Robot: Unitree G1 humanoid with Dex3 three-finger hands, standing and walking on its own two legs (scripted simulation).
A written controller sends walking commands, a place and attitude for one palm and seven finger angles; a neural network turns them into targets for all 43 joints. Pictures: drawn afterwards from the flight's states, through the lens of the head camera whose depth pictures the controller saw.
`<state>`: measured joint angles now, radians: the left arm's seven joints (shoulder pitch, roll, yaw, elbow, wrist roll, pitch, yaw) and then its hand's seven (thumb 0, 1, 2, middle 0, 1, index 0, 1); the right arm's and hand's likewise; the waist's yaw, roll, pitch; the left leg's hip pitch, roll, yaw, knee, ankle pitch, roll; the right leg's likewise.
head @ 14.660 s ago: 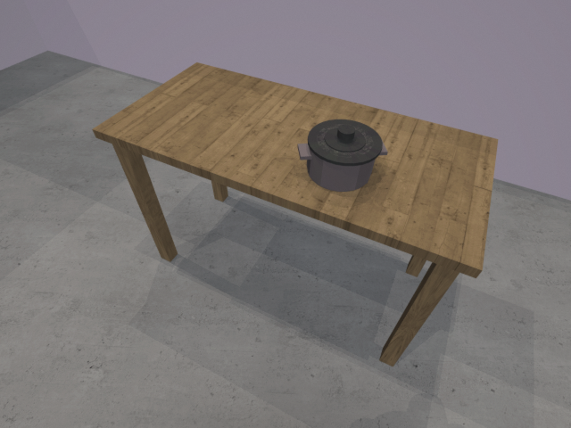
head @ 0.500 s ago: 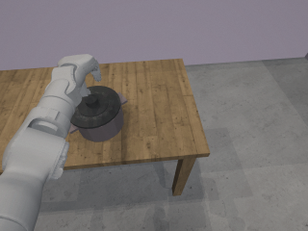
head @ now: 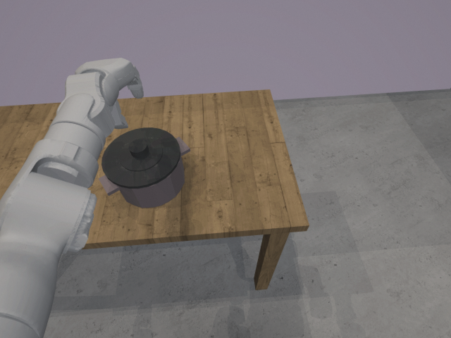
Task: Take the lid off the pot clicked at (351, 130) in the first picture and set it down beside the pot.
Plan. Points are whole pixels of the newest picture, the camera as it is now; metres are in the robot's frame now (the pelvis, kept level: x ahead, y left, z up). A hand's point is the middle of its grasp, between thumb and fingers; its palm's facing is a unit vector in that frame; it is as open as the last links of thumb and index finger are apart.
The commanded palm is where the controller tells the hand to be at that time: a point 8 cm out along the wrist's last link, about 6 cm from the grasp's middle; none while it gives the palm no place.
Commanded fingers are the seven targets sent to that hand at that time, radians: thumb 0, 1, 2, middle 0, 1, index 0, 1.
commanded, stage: raise the empty hand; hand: left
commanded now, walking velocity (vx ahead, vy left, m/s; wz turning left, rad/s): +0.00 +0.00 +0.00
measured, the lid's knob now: (138, 148) +0.52 +0.16 +0.01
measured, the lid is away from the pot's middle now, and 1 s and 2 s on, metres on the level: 0.01 0.01 0.01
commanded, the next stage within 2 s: draw the hand back to the body in 0.22 s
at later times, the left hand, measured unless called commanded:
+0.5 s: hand (104, 92) +0.49 +0.17 +0.19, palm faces -0.30 -0.04 -0.95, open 10.0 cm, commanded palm +0.46 +0.17 +0.25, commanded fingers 0.00 -0.06 0.98 -0.63 -0.53 -0.60 -0.52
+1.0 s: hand (118, 113) +0.41 +0.13 +0.21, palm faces +0.01 -0.92 -0.39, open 10.0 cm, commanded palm +0.37 +0.19 +0.23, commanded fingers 0.00 0.06 0.97 -0.57 -0.50 -0.55 -0.50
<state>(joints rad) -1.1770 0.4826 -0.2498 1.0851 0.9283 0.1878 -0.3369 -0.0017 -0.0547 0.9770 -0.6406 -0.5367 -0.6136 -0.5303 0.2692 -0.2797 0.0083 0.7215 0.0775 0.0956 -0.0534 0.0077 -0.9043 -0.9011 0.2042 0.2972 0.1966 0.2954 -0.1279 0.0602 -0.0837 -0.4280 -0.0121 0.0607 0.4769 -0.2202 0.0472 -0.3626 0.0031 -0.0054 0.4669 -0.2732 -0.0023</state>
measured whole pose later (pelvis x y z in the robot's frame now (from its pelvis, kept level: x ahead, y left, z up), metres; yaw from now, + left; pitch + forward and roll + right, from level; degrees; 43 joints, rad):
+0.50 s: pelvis +0.00 +0.01 +0.00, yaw +0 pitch +9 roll +0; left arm -1.19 0.50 -0.25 0.99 0.94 0.21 -0.42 0.00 -0.06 0.98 -0.64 -0.54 -0.61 -0.53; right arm 0.28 -0.29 0.01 0.69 0.07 0.11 -0.02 0.01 -0.90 -0.90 0.20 0.30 0.20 0.30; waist -0.11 0.06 -0.08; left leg -0.39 -0.03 0.07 0.44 -0.21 0.06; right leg -0.33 -0.01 0.00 0.44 -0.26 0.01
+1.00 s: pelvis -0.01 +0.00 +0.01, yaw +0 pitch -1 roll +0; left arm -0.68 0.33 0.02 0.46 0.06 -0.06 -0.04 0.00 -0.05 0.98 -0.64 -0.53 -0.61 -0.53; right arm 0.17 -0.20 0.08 0.61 0.05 0.04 -0.05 0.01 -0.90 -0.90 0.20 0.30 0.20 0.30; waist 0.00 0.02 0.03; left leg -0.19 -0.02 0.05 0.40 -0.20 0.04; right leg -0.13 0.00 -0.01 0.40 -0.26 -0.01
